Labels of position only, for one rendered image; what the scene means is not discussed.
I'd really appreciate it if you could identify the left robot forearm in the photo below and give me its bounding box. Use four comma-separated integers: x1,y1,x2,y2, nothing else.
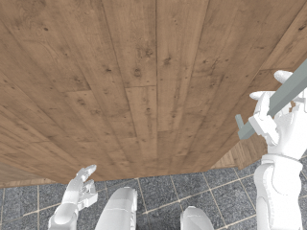
48,202,79,230

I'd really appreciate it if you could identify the right robot forearm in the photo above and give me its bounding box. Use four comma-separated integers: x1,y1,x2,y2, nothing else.
253,153,303,230

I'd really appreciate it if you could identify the wardrobe door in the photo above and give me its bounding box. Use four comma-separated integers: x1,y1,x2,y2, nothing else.
0,0,307,185
0,162,45,183

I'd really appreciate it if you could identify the left robot shin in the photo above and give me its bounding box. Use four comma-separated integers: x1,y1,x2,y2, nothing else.
125,187,136,230

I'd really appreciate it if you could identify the robot right hand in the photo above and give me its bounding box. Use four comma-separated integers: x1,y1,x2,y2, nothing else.
248,70,307,161

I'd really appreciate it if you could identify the robot left hand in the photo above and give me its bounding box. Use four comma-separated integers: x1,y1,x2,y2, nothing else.
61,164,98,211

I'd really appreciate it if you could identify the robot right thigh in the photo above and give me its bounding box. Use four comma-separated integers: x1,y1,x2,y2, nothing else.
180,207,215,230

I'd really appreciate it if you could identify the handle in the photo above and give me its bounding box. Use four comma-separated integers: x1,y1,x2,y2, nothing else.
235,58,307,140

